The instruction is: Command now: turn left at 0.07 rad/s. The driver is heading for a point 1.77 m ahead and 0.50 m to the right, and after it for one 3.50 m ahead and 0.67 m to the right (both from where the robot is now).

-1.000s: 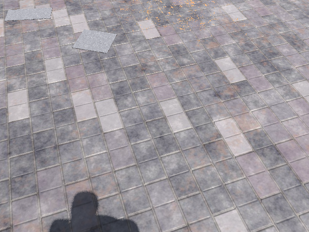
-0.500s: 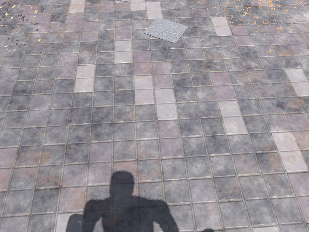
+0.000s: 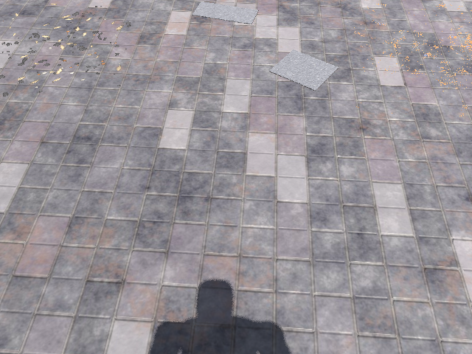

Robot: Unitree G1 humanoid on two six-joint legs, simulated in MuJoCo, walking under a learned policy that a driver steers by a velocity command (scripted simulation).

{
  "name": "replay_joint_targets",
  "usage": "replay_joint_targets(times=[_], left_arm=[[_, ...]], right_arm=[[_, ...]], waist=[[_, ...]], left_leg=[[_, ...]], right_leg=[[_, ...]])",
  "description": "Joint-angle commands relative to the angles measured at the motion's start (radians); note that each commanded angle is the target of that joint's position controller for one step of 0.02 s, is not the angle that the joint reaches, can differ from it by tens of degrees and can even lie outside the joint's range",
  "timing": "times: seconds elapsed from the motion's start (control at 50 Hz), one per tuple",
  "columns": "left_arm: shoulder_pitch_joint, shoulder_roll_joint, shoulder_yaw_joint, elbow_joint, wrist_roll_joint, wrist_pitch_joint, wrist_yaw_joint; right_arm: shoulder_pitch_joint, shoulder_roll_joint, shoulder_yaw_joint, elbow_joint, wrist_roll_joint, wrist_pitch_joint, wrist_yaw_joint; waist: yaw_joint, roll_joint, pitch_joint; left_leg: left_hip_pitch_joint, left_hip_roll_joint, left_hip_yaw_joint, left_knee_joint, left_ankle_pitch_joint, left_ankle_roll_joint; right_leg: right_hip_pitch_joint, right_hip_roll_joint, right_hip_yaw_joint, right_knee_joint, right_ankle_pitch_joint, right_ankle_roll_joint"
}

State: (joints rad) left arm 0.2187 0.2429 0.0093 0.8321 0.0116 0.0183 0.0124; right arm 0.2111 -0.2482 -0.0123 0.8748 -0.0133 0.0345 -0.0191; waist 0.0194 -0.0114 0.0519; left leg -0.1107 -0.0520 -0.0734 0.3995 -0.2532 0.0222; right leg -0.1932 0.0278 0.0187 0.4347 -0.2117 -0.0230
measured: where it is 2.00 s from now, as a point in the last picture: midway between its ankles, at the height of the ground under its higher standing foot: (279, 238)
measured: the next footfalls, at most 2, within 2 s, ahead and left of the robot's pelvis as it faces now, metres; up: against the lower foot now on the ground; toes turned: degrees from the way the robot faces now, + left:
right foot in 0.40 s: +0.11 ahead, -0.11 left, +0.00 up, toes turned -2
left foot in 0.90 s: +0.45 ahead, +0.03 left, +0.00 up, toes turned +3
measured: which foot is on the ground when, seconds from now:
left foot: down 0.00-0.40, up 0.42-0.88, down 0.90-1.00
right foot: down 0.00-0.16, up 0.18-0.38, down 0.40-0.92, up 0.94-1.00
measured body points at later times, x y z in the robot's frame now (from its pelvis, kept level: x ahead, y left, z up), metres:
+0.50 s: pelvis +0.08 -0.04 +0.00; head +0.08 -0.06 +0.45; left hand +0.10 +0.23 -0.13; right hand +0.10 -0.31 -0.16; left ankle +0.00 +0.10 -0.68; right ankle +0.07 -0.11 -0.74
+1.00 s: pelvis +0.34 -0.02 -0.02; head +0.37 -0.02 +0.43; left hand +0.31 +0.22 -0.17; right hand +0.46 -0.28 -0.15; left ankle +0.41 +0.03 -0.74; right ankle +0.17 -0.13 -0.64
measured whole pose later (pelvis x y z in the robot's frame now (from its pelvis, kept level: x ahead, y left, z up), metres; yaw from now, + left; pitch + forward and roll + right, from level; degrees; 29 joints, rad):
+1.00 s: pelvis +0.34 -0.02 -0.02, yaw -1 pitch -1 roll +1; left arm 0.38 0.20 0.02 1.05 0.02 -0.07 0.00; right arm 0.12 -0.24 -0.04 0.94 -0.02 -0.06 0.01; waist 0.03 -0.01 0.08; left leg -0.35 -0.08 0.12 0.53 -0.18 0.12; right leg -0.23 0.02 0.01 1.16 -0.37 -0.10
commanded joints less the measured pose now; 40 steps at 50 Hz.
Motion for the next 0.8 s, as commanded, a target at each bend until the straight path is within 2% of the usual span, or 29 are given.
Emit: replay_joint_targets(times=[0.02,0.04,0.06,0.1,0.12,0.14,0.16,0.18,0.2,0.22,0.24,0.26,0.3,0.34,0.36,0.38,0.4,0.42,0.44,0.46,0.48,0.5,0.54,0.6,0.7,0.74,0.8], left_arm=[[-0.011,0.127,0.031,-0.016,-0.001,-0.011,0.003],[-0.004,0.132,0.034,-0.002,0.0,-0.01,0.001],[0.009,0.12,0.03,0.013,0.0,-0.012,0.0],[0.019,0.109,0.026,0.048,-0.002,-0.013,0.002],[0.026,0.104,0.025,0.065,0.0,-0.011,0.002],[0.019,0.109,0.029,0.073,0.004,-0.009,0.001],[0.007,0.112,0.032,0.07,0.011,-0.006,-0.002],[-0.021,0.11,0.033,0.06,0.018,-0.004,-0.007],[-0.04,0.095,0.029,0.049,0.024,-0.007,-0.012],[-0.059,0.088,0.028,0.04,0.026,-0.014,-0.014],[-0.068,0.099,0.032,0.032,0.022,-0.023,-0.017],[-0.064,0.107,0.035,0.03,0.02,-0.033,-0.021],[-0.058,0.11,0.039,0.029,0.016,-0.052,-0.033],[-0.02,0.097,0.04,0.038,0.009,-0.061,-0.037],[0.044,0.082,0.041,0.061,0.007,-0.062,-0.036],[0.141,0.084,0.047,0.103,0.007,-0.063,-0.031],[0.248,0.118,0.06,0.139,0.012,-0.07,-0.02],[0.366,0.216,0.079,0.15,0.025,-0.08,-0.009],[0.383,0.245,0.083,0.173,0.016,-0.074,-0.014],[0.267,0.199,0.072,0.143,0.013,-0.072,-0.016],[0.178,0.155,0.06,0.113,0.009,-0.081,-0.021],[0.144,0.136,0.054,0.103,0.008,-0.091,-0.021],[0.173,0.106,0.041,0.121,0.007,-0.108,-0.017],[0.272,0.09,0.033,0.17,-0.001,-0.117,-0.016],[0.324,0.065,0.018,0.202,0.003,-0.113,-0.008],[0.336,0.066,0.016,0.214,0.004,-0.115,-0.003],[0.33,0.079,0.018,0.231,0.007,-0.116,0.001]], right_arm=[[-0.031,-0.122,-0.015,-0.024,-0.004,-0.03,-0.006],[-0.011,-0.125,-0.013,-0.005,0.001,-0.033,-0.011],[0.002,-0.127,-0.013,0.015,0.004,-0.034,-0.013],[0.006,-0.114,-0.009,0.038,0.004,-0.034,-0.015],[0.019,-0.113,-0.008,0.053,0.003,-0.033,-0.015],[0.034,-0.137,-0.018,0.065,0.002,-0.028,-0.014],[0.053,-0.166,-0.03,0.073,0.0,-0.021,-0.013],[0.078,-0.186,-0.039,0.08,-0.002,-0.016,-0.01],[0.089,-0.2,-0.047,0.084,-0.003,-0.015,-0.008],[0.094,-0.191,-0.05,0.086,-0.005,-0.02,-0.006],[0.097,-0.178,-0.05,0.089,-0.011,-0.029,-0.004],[0.094,-0.175,-0.052,0.092,-0.013,-0.039,-0.003],[0.079,-0.172,-0.057,0.096,-0.007,-0.059,0.0],[0.052,-0.173,-0.062,0.096,-0.001,-0.07,0.005],[0.025,-0.173,-0.064,0.094,0.004,-0.071,0.008],[0.014,-0.166,-0.063,0.09,0.004,-0.072,0.01],[0.011,-0.132,-0.053,0.084,-0.007,-0.077,0.012],[-0.002,-0.033,-0.024,0.047,-0.004,-0.086,0.021],[-0.012,-0.089,-0.039,0.035,-0.015,-0.086,0.025],[-0.013,-0.119,-0.046,0.038,-0.023,-0.086,0.03],[-0.002,-0.11,-0.043,0.054,-0.019,-0.091,0.044],[0.016,-0.093,-0.039,0.069,-0.016,-0.094,0.051],[0.015,-0.085,-0.036,0.082,-0.03,-0.088,0.06],[-0.048,-0.069,-0.032,0.062,-0.026,-0.074,0.061],[-0.246,-0.037,-0.015,-0.014,-0.019,-0.07,0.061],[-0.303,-0.021,-0.005,-0.037,-0.013,-0.072,0.06],[-0.319,-0.032,-0.004,-0.06,-0.007,-0.077,0.052]], waist=[[-0.004,0.094,-0.035],[-0.007,0.093,-0.022],[-0.005,0.094,-0.027],[-0.006,0.063,-0.015],[-0.01,0.061,-0.031],[-0.019,0.076,-0.015],[-0.033,0.113,0.014],[-0.051,0.142,0.065],[-0.061,0.169,0.114],[-0.069,0.17,0.144],[-0.067,0.155,0.145],[-0.058,0.137,0.131],[-0.042,0.122,0.094],[-0.012,0.13,0.065],[0.028,0.116,0.057],[0.066,0.076,0.04],[0.106,-0.012,0.011],[0.141,-0.266,-0.054],[0.11,-0.251,-0.001],[0.04,-0.119,0.088],[0.001,-0.054,0.112],[-0.02,-0.044,0.094],[-0.019,-0.055,0.05],[-0.006,-0.061,0.037],[0.027,-0.065,0.082],[0.037,-0.074,0.091],[0.023,-0.083,0.089]], left_leg=[[-0.051,0.143,-0.132,-0.101,0.169,0.038],[-0.054,0.135,-0.125,-0.103,0.175,0.035],[-0.041,0.129,-0.117,-0.102,0.177,0.033],[-0.035,0.129,-0.114,-0.103,0.164,0.036],[-0.032,0.123,-0.119,-0.122,0.038,0.045],[-0.043,0.116,-0.136,-0.134,-0.156,0.068],[-0.06,0.138,-0.191,-0.164,-0.36,0.103],[-0.07,0.191,-0.272,-0.22,-0.516,0.144],[-0.078,0.258,-0.351,-0.269,-0.588,0.187],[-0.09,0.307,-0.406,-0.303,-0.577,0.22],[-0.059,0.33,-0.427,-0.315,-0.513,0.238],[-0.013,0.332,-0.411,-0.31,-0.44,0.243],[0.025,0.293,-0.319,-0.284,-0.304,0.223],[-0.049,0.25,-0.229,-0.251,-0.225,0.195],[-0.139,0.223,-0.18,-0.209,-0.219,0.177],[-0.242,0.188,-0.145,-0.132,-0.225,0.16],[-0.357,0.133,-0.086,0.022,-0.206,0.135],[-0.486,0.009,0.064,0.385,-0.231,0.08],[-0.592,-0.035,0.039,0.572,-0.301,0.086],[-0.611,0.041,-0.01,0.666,-0.217,0.102],[-0.588,0.083,-0.009,0.669,-0.11,0.1],[-0.554,0.108,0.008,0.647,-0.04,0.087],[-0.527,0.121,0.051,0.645,0.047,0.059],[-0.591,0.122,0.097,0.64,0.089,0.029],[-0.613,0.097,0.162,0.436,0.161,0.0],[-0.558,0.076,0.186,0.316,0.195,0.009],[-0.471,0.052,0.198,0.205,0.199,0.052]], right_leg=[[0.074,-0.076,0.083,-0.071,0.117,-0.015],[0.073,-0.083,0.087,-0.068,0.146,-0.017],[0.069,-0.09,0.09,-0.075,0.156,-0.017],[0.056,-0.09,0.09,-0.087,0.141,-0.012],[0.058,-0.074,0.077,-0.081,0.054,-0.011],[0.023,-0.038,0.045,-0.03,-0.079,-0.017],[-0.048,-0.002,0.01,0.042,-0.207,-0.024],[-0.147,0.02,-0.02,0.121,-0.262,-0.028],[-0.216,0.016,-0.057,0.193,-0.254,-0.03],[-0.261,-0.017,-0.049,0.265,-0.229,-0.034],[-0.312,-0.04,-0.029,0.323,-0.242,-0.039],[-0.348,-0.058,-0.017,0.346,-0.246,-0.042],[-0.313,-0.065,-0.03,0.29,-0.218,-0.043],[-0.152,-0.047,-0.063,0.176,-0.154,-0.049],[-0.005,-0.026,-0.097,0.081,-0.081,-0.053],[0.162,0.012,-0.119,0.02,-0.052,-0.048],[0.322,-0.029,-0.033,-0.037,-0.122,-0.052],[0.416,-0.302,0.389,-0.251,-0.462,-0.109],[0.315,-0.419,0.674,-0.365,-0.644,-0.184],[0.216,-0.406,0.609,-0.356,-0.644,-0.193],[0.159,-0.351,0.499,-0.345,-0.518,-0.173],[0.153,-0.3,0.394,-0.35,-0.368,-0.149],[0.186,-0.241,0.249,-0.337,-0.088,-0.129],[0.243,-0.221,0.148,-0.303,0.233,-0.134],[0.221,-0.19,0.066,-0.305,0.445,-0.139],[0.217,-0.189,0.045,-0.305,0.505,-0.139],[0.257,-0.22,0.034,-0.283,0.644,-0.14]])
